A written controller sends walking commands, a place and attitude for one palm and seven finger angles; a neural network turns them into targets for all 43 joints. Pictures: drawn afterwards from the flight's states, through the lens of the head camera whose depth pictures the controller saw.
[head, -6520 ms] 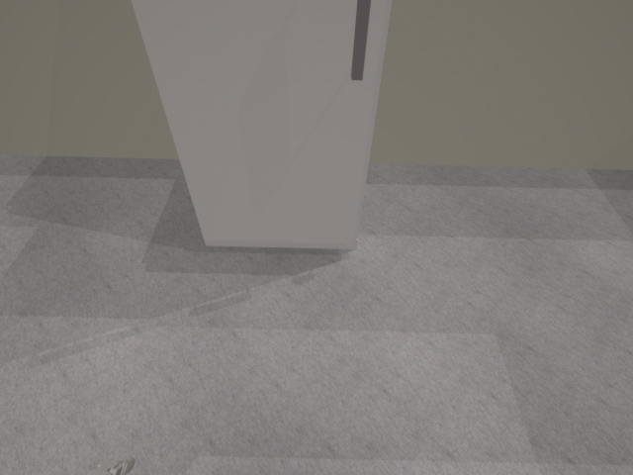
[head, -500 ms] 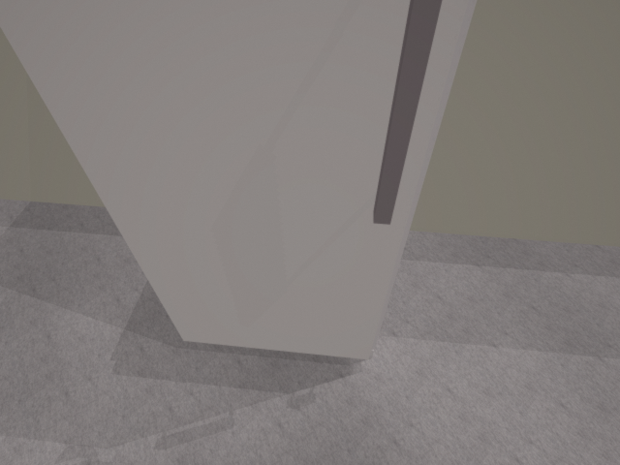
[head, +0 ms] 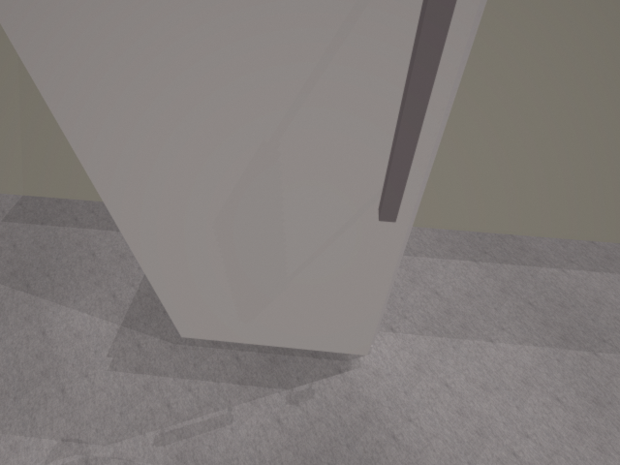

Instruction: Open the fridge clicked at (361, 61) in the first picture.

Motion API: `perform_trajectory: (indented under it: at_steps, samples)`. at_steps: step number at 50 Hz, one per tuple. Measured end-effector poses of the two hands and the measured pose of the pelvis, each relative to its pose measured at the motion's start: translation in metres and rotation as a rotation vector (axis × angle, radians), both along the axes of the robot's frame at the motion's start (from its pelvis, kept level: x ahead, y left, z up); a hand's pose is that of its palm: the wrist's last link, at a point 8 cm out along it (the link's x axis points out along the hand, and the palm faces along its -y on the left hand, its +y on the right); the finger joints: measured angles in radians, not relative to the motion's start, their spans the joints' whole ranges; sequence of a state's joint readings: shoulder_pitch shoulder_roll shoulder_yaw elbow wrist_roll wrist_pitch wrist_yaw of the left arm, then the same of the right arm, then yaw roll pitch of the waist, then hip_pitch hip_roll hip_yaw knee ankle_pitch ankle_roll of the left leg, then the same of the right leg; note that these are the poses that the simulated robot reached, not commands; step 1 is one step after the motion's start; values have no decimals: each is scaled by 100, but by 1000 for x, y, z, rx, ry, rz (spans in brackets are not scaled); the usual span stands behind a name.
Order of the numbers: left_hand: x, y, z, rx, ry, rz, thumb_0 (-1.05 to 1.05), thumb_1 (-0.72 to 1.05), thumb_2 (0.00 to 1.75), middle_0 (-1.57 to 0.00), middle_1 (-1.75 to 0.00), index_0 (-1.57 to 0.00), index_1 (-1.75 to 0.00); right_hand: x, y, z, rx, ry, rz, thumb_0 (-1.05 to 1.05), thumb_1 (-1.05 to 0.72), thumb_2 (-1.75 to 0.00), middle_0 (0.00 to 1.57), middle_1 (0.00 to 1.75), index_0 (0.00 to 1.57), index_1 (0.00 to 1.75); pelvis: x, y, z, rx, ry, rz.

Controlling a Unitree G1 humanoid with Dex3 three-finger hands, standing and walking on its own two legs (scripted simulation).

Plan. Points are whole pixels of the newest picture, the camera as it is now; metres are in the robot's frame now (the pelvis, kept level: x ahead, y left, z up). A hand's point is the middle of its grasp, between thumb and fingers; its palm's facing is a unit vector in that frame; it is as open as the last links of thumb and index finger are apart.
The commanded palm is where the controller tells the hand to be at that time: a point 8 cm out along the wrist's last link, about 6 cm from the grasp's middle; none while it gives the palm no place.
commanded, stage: raise the hand to about handle height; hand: right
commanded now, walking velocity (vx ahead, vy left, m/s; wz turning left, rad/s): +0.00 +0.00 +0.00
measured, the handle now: (415, 83) +0.51 -0.10 +0.24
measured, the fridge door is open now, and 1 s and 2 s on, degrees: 0 0 0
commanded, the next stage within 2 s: none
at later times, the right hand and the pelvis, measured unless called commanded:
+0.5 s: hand (516, 454) +0.15 -0.21 +0.01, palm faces +0.14 +0.99 -0.06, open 9.4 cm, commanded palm +0.14 -0.27 +0.02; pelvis -0.02 +0.03 -0.06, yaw -3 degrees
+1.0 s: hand (573, 386) +0.21 -0.26 +0.08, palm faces +0.08 +1.00 -0.05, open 12.4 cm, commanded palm +0.17 -0.31 +0.10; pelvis -0.02 +0.00 -0.02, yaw -2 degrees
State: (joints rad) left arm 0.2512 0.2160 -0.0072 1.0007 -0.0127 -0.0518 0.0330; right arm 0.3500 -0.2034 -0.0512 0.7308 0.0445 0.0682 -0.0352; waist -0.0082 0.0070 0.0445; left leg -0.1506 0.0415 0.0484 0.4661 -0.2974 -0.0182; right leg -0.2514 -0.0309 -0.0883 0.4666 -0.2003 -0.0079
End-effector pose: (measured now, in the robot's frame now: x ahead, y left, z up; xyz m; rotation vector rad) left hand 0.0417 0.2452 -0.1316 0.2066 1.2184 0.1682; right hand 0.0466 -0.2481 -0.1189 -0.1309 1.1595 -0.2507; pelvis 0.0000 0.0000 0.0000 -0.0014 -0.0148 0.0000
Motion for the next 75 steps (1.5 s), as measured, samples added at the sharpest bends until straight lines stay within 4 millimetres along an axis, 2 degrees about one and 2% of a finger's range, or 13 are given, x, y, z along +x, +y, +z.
perform_trajectory:
  at_steps: [5, 8, 10, 13, 16, 19, 23, 32, 40, 47, 56, 64, 75]
  samples:
    - [44, 3, 15, 19, -321, -28, 1, 91, 90, -21, -30, -21, -30, 98, -3, 105, -72, -747, -16, 2, -87, -88, 20, 32, 21, 33, -5, 5, -9, -5, 28, -35]
    - [76, 8, 21, 10, -470, -45, 1, 91, 90, -21, -30, -21, -30, 124, 3, 137, -40, -1057, 74, 1, -82, -86, 20, 35, 21, 36, -12, 10, -22, -4, 90, -23]
    - [96, 13, 24, 7, -553, -63, 1, 91, 90, -21, -30, -21, -30, 125, 9, 137, 0, -1170, 170, 1, -79, -85, 20, 37, 21, 38, -17, 14, -34, -5, 126, -15]
    - [122, 19, 28, 19, -648, -99, 1, 91, 90, -21, -30, -21, -30, 110, 11, 115, 61, -1160, 251, 0, -73, -82, 21, 41, 21, 42, -22, 20, -51, -4, 153, -11]
    - [140, 23, 32, 44, -700, -135, 1, 91, 90, -21, -30, -21, -30, 85, 2, 95, 86, -1081, 180, 1, -66, -79, 22, 46, 22, 46, -23, 24, -60, 2, 163, -20]
    - [149, 21, 33, 64, -709, -172, 1, 91, 90, -21, -30, -21, -30, 66, -9, 97, 28, -1076, 101, 1, -59, -77, 23, 50, 23, 51, -21, 26, -63, 17, 160, -35]
    - [148, 13, 26, 65, -672, -215, 1, 91, 90, -20, -30, -20, -30, 68, -14, 120, -28, -1174, 122, 2, -49, -73, 23, 56, 23, 57, -21, 28, -62, 38, 153, -57]
    - [110, -3, 17, 0, -586, -127, 1, 91, 90, -21, -30, -21, -30, 118, -26, 152, 62, -1124, 243, 1, -28, -64, 24, 69, 25, 70, -18, 23, -44, 34, 133, -38]
    - [88, 1, 26, 28, -556, -97, 1, 90, 90, -21, -30, -21, -30, 123, -47, 175, 31, -1153, 195, 1, -10, -56, 26, 81, 26, 82, -13, 9, -32, 29, 115, -25]
    - [96, -2, 42, 67, -590, -124, 1, 91, 90, -21, -30, -21, -30, 129, -56, 188, 42, -1179, 212, 0, 7, -49, 27, 92, 27, 93, -15, -1, -26, 33, 80, -30]
    - [119, -30, 65, 26, -689, -169, 1, 91, 90, -21, -30, -21, -30, 141, -76, 222, 20, -1222, 196, 0, 28, -40, 28, 105, 29, 106, -17, -7, -17, 35, 33, -36]
    - [128, -49, 71, -20, -713, -208, 1, 90, 90, -21, -30, -21, -30, 146, -88, 247, 7, -1225, 187, -1, 43, -33, 29, 115, 30, 116, -20, -9, -11, 33, 0, -43]
    - [120, -41, 69, -24, -670, -199, 1, 90, 90, -21, -30, -21, -30, 159, -96, 283, -15, -1244, 189, -1, 49, -30, 30, 119, 30, 120, -21, -3, -5, 27, -28, -47]
